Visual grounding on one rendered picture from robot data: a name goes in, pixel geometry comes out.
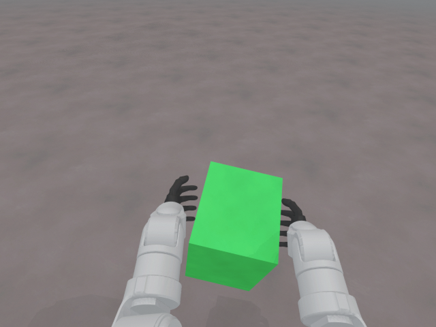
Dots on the right robot hand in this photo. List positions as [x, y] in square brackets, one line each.
[295, 215]

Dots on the robot left forearm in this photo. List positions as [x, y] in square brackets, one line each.
[155, 286]

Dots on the robot right forearm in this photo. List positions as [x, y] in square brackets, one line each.
[324, 298]

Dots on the carton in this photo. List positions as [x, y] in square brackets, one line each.
[235, 236]

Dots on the left robot hand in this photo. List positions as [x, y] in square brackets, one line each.
[176, 190]

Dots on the robot left upper arm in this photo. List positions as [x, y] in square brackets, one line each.
[149, 320]

